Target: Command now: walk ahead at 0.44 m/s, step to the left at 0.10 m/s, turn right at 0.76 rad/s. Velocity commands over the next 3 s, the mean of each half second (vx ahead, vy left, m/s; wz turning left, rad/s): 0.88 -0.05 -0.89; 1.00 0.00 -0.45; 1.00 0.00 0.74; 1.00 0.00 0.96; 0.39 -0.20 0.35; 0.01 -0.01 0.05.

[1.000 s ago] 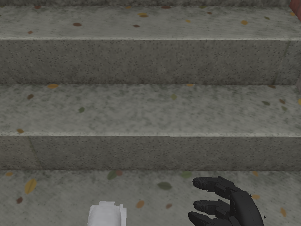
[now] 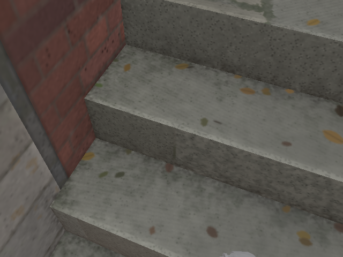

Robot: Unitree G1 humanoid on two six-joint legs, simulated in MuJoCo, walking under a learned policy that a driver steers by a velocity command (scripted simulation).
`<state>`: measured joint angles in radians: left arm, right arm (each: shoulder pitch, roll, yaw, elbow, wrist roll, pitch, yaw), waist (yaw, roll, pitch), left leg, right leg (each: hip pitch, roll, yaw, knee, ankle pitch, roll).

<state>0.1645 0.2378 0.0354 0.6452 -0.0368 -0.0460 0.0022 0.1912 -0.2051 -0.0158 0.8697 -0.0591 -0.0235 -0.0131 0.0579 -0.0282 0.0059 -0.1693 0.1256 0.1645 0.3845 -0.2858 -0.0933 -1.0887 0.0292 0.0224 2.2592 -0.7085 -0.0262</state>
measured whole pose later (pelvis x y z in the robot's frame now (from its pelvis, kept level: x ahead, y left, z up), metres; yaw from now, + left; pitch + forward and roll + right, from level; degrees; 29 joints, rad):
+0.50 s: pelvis +0.20 -0.01 +0.20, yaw -26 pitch +4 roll +5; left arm 0.49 0.15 0.00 0.81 -0.04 -0.02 0.02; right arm -0.10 0.00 0.16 0.39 -0.07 -0.08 -0.04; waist 0.09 -0.02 -0.04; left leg -1.26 0.03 0.03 1.84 -0.43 0.04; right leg -0.22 0.11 0.39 0.44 -0.24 -0.09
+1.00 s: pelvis +0.37 -0.20 +0.37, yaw -40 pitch +2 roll +3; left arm 0.02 0.13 -0.07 0.44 -0.01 -0.07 -0.04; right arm 0.62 -0.11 0.01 0.89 0.01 -0.07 -0.02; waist -0.10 -0.06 -0.07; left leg -0.08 0.11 -0.04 0.61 -0.33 0.05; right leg -0.42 -0.09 0.00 0.64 -0.13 0.00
